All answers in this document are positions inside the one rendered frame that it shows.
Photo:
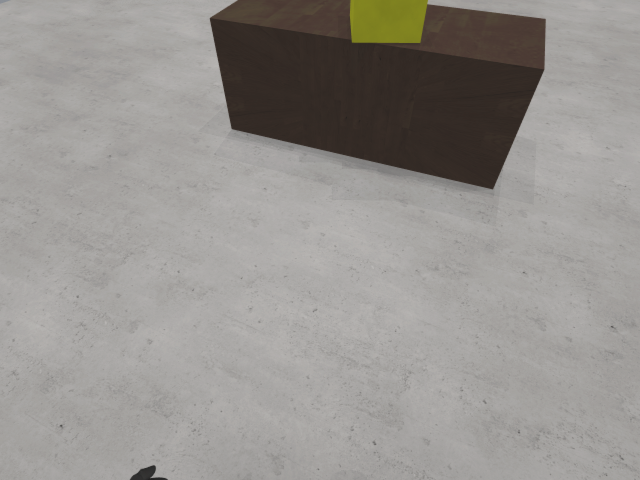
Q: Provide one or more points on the pedestal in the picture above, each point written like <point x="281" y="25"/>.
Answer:
<point x="449" y="106"/>

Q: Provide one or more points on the carton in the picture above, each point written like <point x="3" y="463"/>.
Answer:
<point x="387" y="21"/>

